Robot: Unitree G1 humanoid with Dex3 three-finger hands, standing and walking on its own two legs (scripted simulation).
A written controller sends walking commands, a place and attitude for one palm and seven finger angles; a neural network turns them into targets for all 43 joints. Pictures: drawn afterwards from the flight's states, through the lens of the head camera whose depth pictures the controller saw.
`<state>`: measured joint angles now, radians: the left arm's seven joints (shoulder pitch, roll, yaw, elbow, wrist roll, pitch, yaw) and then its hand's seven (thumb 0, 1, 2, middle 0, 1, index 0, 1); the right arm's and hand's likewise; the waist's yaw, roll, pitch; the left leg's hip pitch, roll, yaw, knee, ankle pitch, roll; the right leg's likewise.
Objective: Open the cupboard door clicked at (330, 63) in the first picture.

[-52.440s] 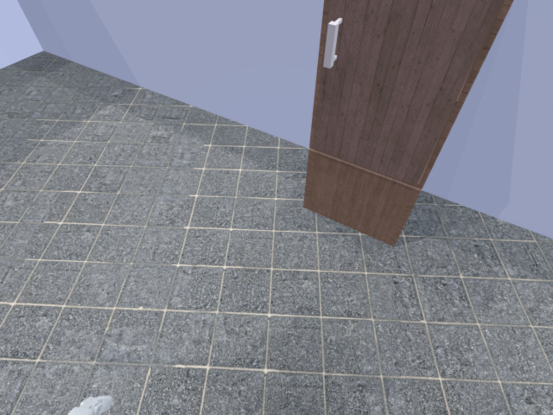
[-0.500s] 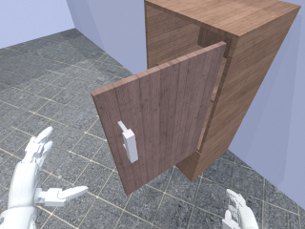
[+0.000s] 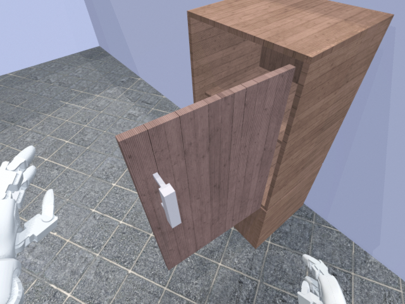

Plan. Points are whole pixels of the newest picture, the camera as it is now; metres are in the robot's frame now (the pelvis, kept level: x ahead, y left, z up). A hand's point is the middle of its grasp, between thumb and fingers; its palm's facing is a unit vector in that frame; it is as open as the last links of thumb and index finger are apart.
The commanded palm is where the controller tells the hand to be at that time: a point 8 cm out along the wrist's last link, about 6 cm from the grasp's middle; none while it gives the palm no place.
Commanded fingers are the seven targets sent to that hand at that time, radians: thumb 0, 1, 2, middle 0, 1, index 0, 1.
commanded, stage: draw the hand back to the body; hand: left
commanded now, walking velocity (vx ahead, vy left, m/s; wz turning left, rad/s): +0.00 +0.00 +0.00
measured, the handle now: (166, 199) +0.30 +0.13 +0.04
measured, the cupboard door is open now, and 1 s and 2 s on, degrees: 85 85 85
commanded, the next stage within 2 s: step back with the hand held close in 0.30 s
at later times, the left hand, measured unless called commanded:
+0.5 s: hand (52, 220) +0.18 +0.25 +0.16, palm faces +0.44 -0.78 -0.44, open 7.4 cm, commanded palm +0.13 +0.29 +0.17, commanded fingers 0.00 0.90 0.90 -0.20 -0.30 -0.20 -0.30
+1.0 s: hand (16, 261) +0.12 +0.27 +0.15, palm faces +0.37 -0.77 -0.53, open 7.4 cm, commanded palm +0.06 +0.31 +0.17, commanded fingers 0.00 0.90 0.90 -0.20 -0.30 -0.20 -0.30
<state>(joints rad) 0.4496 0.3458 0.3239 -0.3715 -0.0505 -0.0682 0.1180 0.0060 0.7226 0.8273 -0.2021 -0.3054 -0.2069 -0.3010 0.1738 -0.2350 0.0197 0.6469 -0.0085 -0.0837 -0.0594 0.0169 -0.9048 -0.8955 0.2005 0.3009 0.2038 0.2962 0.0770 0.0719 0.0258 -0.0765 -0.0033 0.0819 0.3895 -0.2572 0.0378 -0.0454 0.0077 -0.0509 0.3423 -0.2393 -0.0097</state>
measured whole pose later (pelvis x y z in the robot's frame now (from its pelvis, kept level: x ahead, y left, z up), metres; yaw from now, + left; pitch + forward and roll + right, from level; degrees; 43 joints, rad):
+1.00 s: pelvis -0.09 +0.02 -0.01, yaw -2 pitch +0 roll -1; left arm 0.55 0.42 0.41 -0.50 -0.01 -0.18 0.15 0.01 0.89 0.90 -0.21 -0.31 -0.22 -0.30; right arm 0.21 -0.23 -0.01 0.53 0.01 -0.03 -0.09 0.02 -0.91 -0.90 0.20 0.30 0.20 0.30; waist 0.01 0.01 0.05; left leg -0.34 -0.01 0.12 0.52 -0.19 0.08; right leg -0.33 -0.01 -0.01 0.51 -0.18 0.01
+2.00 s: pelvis -0.26 +0.02 -0.01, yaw -6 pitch +0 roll +0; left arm 0.64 0.47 0.43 -0.55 -0.04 -0.19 0.14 0.01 0.88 0.90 -0.21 -0.31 -0.22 -0.30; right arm 0.26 -0.22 -0.01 0.66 -0.02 -0.09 -0.08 0.02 -0.90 -0.90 0.20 0.30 0.20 0.30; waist 0.01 -0.05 -0.01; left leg -0.50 -0.02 0.01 0.82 -0.30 -0.01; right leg -0.22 0.03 -0.04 0.47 -0.24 -0.06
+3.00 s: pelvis -0.27 +0.03 +0.00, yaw -2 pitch -1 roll -1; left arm 0.25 0.22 0.02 1.12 0.01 0.01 0.02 -0.01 0.95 0.90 -0.20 -0.30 -0.21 -0.30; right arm 0.26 -0.18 0.00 1.11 -0.02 0.03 -0.02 0.01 -0.91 -0.90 0.20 0.30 0.20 0.30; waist 0.00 0.02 0.10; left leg -0.24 0.01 -0.04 0.44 -0.18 -0.02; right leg -0.18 0.01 -0.09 0.41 -0.22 -0.03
